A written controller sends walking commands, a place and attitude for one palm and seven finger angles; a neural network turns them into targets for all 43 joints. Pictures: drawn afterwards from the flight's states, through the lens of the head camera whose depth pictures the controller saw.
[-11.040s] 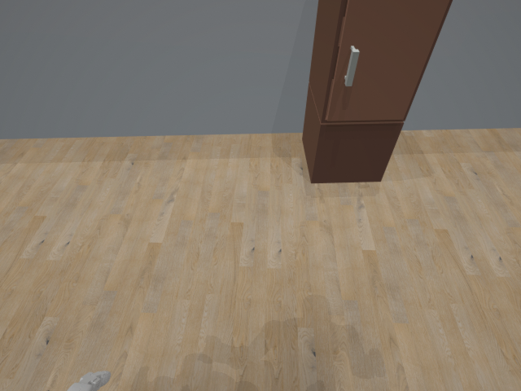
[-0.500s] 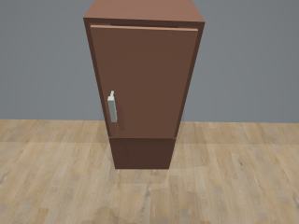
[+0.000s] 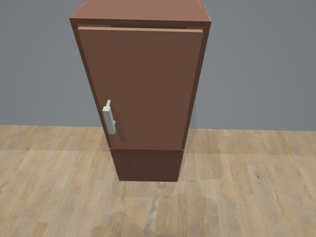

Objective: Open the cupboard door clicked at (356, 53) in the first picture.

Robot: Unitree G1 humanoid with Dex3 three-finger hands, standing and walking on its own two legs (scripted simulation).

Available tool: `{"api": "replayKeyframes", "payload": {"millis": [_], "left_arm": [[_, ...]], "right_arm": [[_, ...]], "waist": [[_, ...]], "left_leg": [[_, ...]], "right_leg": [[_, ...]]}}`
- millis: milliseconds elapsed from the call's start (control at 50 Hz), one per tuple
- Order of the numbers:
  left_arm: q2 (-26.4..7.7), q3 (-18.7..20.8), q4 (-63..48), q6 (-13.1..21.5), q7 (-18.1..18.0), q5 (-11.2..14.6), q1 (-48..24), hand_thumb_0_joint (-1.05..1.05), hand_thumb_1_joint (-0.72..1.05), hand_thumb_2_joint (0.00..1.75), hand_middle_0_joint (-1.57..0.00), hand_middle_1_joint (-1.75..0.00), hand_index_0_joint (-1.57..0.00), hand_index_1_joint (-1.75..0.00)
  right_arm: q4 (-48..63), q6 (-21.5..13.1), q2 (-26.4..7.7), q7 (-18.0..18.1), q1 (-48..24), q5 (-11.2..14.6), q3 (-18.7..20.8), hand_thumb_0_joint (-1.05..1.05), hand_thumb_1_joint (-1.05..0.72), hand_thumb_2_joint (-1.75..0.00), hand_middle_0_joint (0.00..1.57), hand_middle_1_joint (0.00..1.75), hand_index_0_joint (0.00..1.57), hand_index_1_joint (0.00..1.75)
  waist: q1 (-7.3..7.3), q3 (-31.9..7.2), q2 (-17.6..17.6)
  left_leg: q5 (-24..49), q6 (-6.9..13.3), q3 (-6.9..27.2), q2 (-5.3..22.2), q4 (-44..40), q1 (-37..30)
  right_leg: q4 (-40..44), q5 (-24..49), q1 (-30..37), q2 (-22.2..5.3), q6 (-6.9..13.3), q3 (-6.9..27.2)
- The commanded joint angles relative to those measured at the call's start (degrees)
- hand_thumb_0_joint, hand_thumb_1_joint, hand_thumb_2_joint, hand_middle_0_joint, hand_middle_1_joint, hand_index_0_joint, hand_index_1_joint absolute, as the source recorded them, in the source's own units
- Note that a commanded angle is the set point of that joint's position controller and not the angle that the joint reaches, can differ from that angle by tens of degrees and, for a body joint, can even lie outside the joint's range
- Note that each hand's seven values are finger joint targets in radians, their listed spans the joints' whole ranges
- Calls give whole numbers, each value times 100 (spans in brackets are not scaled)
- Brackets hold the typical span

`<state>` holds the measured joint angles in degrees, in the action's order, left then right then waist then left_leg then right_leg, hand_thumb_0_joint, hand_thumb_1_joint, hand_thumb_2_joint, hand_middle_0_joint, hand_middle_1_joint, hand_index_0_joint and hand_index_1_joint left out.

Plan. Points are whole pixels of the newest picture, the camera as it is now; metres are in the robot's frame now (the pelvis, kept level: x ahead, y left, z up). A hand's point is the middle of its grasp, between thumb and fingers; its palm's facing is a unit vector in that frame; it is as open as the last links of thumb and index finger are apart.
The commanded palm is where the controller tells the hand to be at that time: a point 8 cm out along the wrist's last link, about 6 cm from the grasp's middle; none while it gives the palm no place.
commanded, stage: come to a stop and stand still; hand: left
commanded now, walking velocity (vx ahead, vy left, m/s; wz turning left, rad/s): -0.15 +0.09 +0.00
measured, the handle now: (110, 117) +0.55 +0.21 -0.08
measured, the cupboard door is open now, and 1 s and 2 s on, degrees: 0 0 0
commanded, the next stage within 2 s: look again from close up in 1.24 s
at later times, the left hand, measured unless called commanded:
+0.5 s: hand out of the picture -0.01 +0.22 -0.18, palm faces +0.09 -0.98 -0.18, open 7.4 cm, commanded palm none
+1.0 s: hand out of the picture -0.10 +0.20 -0.17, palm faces +0.03 -0.99 -0.16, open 7.4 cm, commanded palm none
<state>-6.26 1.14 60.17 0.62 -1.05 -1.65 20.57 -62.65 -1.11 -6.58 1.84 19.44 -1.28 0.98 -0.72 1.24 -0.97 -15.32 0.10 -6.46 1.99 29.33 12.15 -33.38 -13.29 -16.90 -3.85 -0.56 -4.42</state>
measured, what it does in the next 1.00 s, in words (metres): steps on the spot: left foot, then right foot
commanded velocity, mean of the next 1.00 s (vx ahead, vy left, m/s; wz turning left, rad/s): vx -0.02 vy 0.03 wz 0.00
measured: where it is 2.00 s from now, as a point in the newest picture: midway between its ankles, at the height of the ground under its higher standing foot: outside the picture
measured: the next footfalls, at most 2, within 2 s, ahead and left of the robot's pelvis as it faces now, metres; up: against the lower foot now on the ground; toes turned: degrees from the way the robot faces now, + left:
left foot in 0.36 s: +0.06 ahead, +0.11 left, +0.00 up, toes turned +5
right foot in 0.72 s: -0.05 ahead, -0.08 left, +0.00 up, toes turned -3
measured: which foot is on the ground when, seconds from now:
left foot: down 0.00-0.10, up 0.12-0.34, down 0.36-1.00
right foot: down 0.00-0.38, up 0.40-0.70, down 0.72-1.00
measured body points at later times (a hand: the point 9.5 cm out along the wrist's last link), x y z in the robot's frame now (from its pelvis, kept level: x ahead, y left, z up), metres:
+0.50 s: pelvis -0.03 +0.04 +0.00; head -0.02 +0.06 +0.45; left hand -0.01 +0.27 -0.16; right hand +0.03 -0.19 -0.14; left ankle -0.01 +0.10 -0.73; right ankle -0.02 -0.11 -0.70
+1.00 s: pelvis -0.07 +0.04 +0.01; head -0.07 +0.04 +0.46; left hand -0.10 +0.25 -0.15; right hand -0.09 -0.17 -0.15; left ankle -0.01 +0.11 -0.73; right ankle -0.09 -0.08 -0.73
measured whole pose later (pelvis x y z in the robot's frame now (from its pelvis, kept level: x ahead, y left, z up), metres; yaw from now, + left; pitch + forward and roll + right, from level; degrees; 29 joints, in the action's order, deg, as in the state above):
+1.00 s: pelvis -0.07 +0.04 +0.01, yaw +0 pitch -2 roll +0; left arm -6.6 0.1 64.0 -0.5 -2.4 -1.1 20.7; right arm -65.7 1.4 -7.3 0.8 18.0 -0.8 0.9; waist -1.2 0.6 -0.2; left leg -6.1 4.7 -8.7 -2.3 19.3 12.5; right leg -23.6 -15.5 -6.5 -1.7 -0.7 -2.5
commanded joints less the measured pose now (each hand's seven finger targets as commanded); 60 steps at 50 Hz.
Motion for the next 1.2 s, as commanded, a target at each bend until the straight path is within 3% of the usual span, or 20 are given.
{"api": "replayKeyframes", "payload": {"millis": [0, 20, 80, 160, 240, 300, 320, 340, 360, 380, 440, 500, 580, 640, 720, 740, 760, 780, 960, 1180], "left_arm": [[-715, 94, -2, 134, -141, 66, 597, 0, 90, 90, -20, -30, -20, -30], [-878, 118, -72, 90, -142, 66, 398, 0, 90, 90, -20, -30, -20, -30], [-873, 153, -77, 66, -198, 72, 267, 0, 90, 90, -20, -30, -20, -30], [-1045, 291, -175, 10, -267, 12, 188, 0, 90, 90, -20, -30, -20, -30], [-1172, 394, -399, -89, -278, -31, -232, 0, 90, 90, -20, -30, -20, -30], [-1172, 399, -523, -163, -216, 10, -580, 0, 90, 90, -20, -30, -20, -30], [-1014, 364, -564, -203, -186, 40, -581, 0, 90, 90, -20, -30, -20, -30], [-714, 325, -661, -257, -155, 56, -467, 0, 90, 90, -20, -30, -20, -30], [-548, 286, -720, -286, -150, 68, -578, 0, 90, 90, -20, -30, -20, -30], [-635, 281, -631, -319, -154, 29, -633, 0, 90, 90, -20, -30, -20, -30], [-598, 254, -335, -326, -68, -37, -220, 0, 90, 90, -20, -30, -20, -30], [-558, 186, -242, -290, -70, -8, -208, 0, 90, 90, -20, -30, -20, -30], [-510, 98, -214, -261, -89, -2, -272, 0, 90, 90, -20, -30, -20, -30], [-510, 72, -63, -222, -126, 15, 7, 0, 90, 90, -20, -30, -20, -30], [-658, 39, 139, -98, -174, 38, 300, 0, 90, 90, -20, -30, -20, -30], [-677, 22, 151, -87, -183, 43, 297, 0, 90, 90, -20, -30, -20, -30], [-629, 19, 195, -40, -177, 42, 229, 0, 90, 90, -20, -30, -20, -30], [-567, -7, 191, -24, -176, 54, 178, 0, 90, 90, -20, -30, -20, -30], [-450, -27, 323, -89, -181, 39, 595, 0, 90, 90, -20, -30, -20, -30], [-272, -35, 386, -25, -184, 42, 886, 0, 90, 90, -20, -30, -20, -30]], "right_arm": [[216, 14, -336, 4, 279, 122, 113, 0, -90, -90, 20, 30, 20, 30], [166, 46, -297, -25, 374, 113, 139, 0, -90, -90, 20, 30, 20, 30], [113, 225, -234, 13, 228, 80, 167, 0, -90, -90, 20, 30, 20, 30], [292, 310, -338, 7, -49, 97, 252, 0, -90, -90, 20, 30, 20, 30], [440, 328, -355, -48, -143, 108, 291, 0, -90, -90, 20, 30, 20, 30], [349, 254, -365, -57, 270, 91, 276, 0, -90, -90, 20, 30, 20, 30], [342, 210, -519, -47, 338, 74, 282, 0, -90, -90, 20, 30, 20, 30], [459, 167, -880, -40, 250, 18, 354, 0, -90, -90, 20, 30, 20, 30], [650, 186, -1180, -28, -29, -23, 393, 0, -90, -90, 20, 30, 20, 30], [710, 181, -1089, -23, -400, -36, 346, 0, -90, -90, 20, 30, 20, 30], [793, 129, -905, 16, -831, -13, 243, 0, -90, -90, 20, 30, 20, 30], [671, 97, -892, 36, -595, 18, 216, 0, -90, -90, 20, 30, 20, 30], [501, 87, -921, 48, -254, 13, 243, 0, -90, -90, 20, 30, 20, 30], [389, 80, -944, 20, -191, 32, 247, 0, -90, -90, 20, 30, 20, 30], [297, 68, -689, -27, -235, 86, 163, 0, -90, -90, 20, 30, 20, 30], [253, 64, -680, -44, -200, 83, 149, 0, -90, -90, 20, 30, 20, 30], [197, 76, -689, -36, -199, 62, 149, 0, -90, -90, 20, 30, 20, 30], [145, 77, -746, -36, -134, 62, 149, 0, -90, -90, 20, 30, 20, 30], [-105, 166, -668, -34, 30, 57, 112, 0, -90, -90, 20, 30, 20, 30], [-194, 168, -452, -13, 296, 47, 112, 0, -90, -90, 20, 30, 20, 30]], "waist": [[68, 28, -678], [9, 73, -157], [102, 321, -863], [256, -3, -856], [184, -196, -874], [-74, -328, -779], [-99, -289, -315], [-44, -202, 971], [-39, 202, 1681], [11, 318, 1352], [264, 323, 797], [141, 143, 667], [-16, -85, 544], [74, -158, 385], [66, -1, 94], [47, 5, 267], [11, 26, -328], [-17, 38, -438], [68, 660, 207], [23, 505, 9]], "left_leg": [[-350, -17, 246, 111, -195, 609], [-272, -14, 247, 49, -198, 436], [-541, -117, 111, 77, 595, 503], [-1361, -162, 312, 20, 1627, 1050], [-1156, -160, 418, -33, 1439, 861], [174, -129, 185, -124, -196, -331], [464, -62, 405, 94, -653, -717], [474, 213, 1567, 967, -1220, -578], [389, 711, 2187, 1619, -1830, 359], [-137, 951, 2094, 1608, -2037, 968], [-346, 830, 1556, 1132, -1974, 821], [108, 807, 1366, 1031, -1898, 19], [312, 921, 1635, 1208, -1880, -564], [545, 756, 1585, 1085, -1731, -504], [442, 72, 1001, 418, -1482, -209], [569, 56, 1030, 415, -1502, -320], [758, 124, 939, 442, -1361, -471], [714, 162, 873, 463, -1315, -582], [-860, 168, 1122, 500, -1873, 91], [-552, 151, 988, 421, -1549, -60]], "right_leg": [[1296, 2118, 788, -1072, 326, 1110], [1175, 2139, 586, -1118, 358, 923], [1259, 3381, 502, -1280, 546, 1091], [1134, 4421, 1121, -1661, 1131, 1319], [1157, 3301, 956, -1577, 1218, 1152], [871, 1519, 150, -1142, 723, 862], [564, 724, -230, -802, 486, 672], [-87, -648, -743, -199, 151, 245], [-856, -1573, -674, 133, -22, 68], [-1506, -1496, -275, 29, 43, 440], [-2102, -899, -432, 57, 30, 524], [-1657, -840, -590, 6, -98, 430], [-481, -1200, -259, -13, -102, 326], [703, -667, 343, 35, -38, 294], [1512, 160, 666, -384, 281, 763], [1488, 181, 583, -415, 293, 724], [1499, 270, 446, -314, 256, 752], [1540, 179, 342, -339, 221, 744], [1514, -677, 122, -133, 179, 600], [1630, -1010, -230, -145, 247, 778]]}}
